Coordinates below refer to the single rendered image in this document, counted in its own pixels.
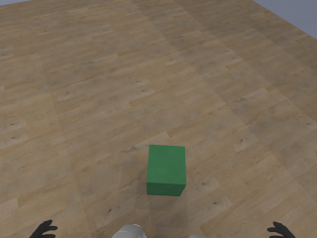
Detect carton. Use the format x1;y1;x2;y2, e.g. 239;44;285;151
147;144;186;196

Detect left robot hand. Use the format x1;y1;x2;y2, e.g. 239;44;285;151
30;220;57;238

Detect left robot thigh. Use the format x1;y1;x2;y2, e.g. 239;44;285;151
112;224;147;238

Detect right robot hand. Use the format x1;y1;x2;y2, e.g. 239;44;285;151
267;221;295;238

